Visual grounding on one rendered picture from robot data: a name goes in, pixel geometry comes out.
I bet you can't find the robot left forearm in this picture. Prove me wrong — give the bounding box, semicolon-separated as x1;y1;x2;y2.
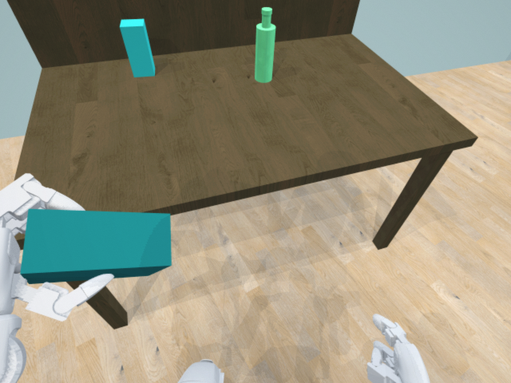
0;314;26;383

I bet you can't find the table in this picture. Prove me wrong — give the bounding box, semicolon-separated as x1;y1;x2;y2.
7;0;478;329

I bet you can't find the sponge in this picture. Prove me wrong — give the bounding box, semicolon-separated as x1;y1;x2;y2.
20;209;172;284

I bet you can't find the left robot hand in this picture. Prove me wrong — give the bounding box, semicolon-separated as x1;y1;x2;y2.
0;173;114;322

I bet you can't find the right robot hand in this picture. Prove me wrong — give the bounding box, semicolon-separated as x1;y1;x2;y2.
367;314;430;383

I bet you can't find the robot left thigh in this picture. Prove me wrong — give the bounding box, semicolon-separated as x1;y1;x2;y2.
178;362;224;383

